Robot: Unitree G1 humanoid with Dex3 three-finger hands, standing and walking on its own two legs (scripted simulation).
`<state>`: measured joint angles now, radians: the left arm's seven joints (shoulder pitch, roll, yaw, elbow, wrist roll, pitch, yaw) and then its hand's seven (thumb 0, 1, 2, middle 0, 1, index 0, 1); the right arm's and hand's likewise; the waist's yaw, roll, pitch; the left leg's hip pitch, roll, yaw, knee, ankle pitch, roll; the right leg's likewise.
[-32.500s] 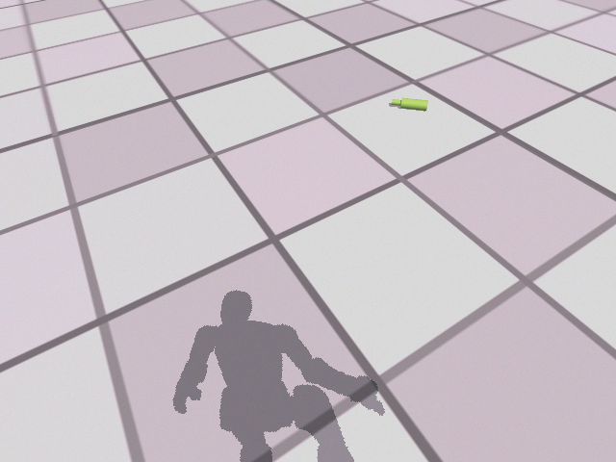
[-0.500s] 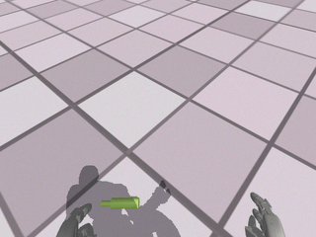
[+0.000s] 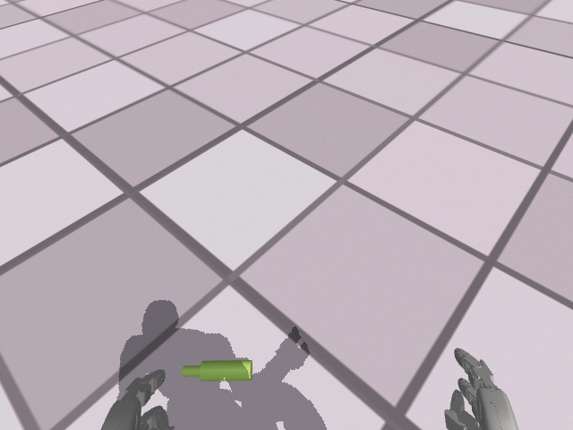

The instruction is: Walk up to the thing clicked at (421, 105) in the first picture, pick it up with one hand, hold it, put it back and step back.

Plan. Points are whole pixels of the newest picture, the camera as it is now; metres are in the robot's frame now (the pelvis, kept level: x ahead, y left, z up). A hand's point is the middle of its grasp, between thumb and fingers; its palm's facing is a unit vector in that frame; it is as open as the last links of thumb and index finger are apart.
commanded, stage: home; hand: left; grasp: from above
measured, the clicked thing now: (217, 370) +0.45 +0.26 -0.68
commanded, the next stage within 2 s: stand in 0.04 s
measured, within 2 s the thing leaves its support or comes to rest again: neither
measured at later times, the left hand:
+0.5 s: hand out of the picture +0.07 +0.25 -0.11, palm faces +0.03 -0.94 -0.34, open 7.4 cm
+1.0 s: hand out of the picture +0.01 +0.25 -0.10, palm faces +0.02 -0.94 -0.34, open 7.4 cm
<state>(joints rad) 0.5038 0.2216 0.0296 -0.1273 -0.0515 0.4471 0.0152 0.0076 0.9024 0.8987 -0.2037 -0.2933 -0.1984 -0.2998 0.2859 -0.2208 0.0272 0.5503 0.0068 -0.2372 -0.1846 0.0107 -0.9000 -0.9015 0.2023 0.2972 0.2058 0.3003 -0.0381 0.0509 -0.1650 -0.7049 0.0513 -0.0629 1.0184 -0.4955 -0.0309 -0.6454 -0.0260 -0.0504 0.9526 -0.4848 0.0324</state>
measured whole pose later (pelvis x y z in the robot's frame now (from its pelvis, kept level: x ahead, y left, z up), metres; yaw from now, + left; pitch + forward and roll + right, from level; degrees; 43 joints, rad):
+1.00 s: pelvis -0.03 +0.01 +0.06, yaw +0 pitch -5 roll +0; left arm 0.20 0.29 0.03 1.12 0.04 0.01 0.02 0.00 0.90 0.90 -0.21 -0.30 -0.20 -0.30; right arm 0.18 -0.29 -0.04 1.09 -0.03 0.01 -0.02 0.00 -0.90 -0.90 0.20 0.30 0.20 0.30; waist 0.02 0.02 0.06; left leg -0.15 0.01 -0.01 0.42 -0.18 -0.01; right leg -0.13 -0.06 -0.02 0.41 -0.20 0.05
